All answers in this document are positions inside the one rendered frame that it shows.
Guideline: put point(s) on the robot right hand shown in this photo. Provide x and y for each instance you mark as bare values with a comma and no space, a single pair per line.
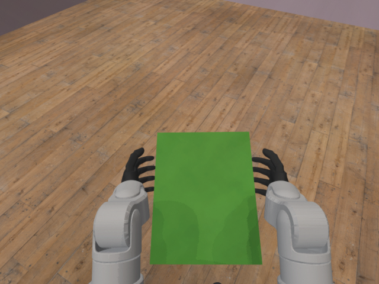
275,173

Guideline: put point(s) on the robot left hand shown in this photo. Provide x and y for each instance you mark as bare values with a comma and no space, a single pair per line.
132,171

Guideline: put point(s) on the robot right forearm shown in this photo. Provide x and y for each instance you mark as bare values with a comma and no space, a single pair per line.
302,235

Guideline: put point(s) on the robot left forearm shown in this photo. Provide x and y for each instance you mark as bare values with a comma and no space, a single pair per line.
117,235

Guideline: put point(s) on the carton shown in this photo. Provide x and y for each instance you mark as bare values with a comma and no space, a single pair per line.
204,203

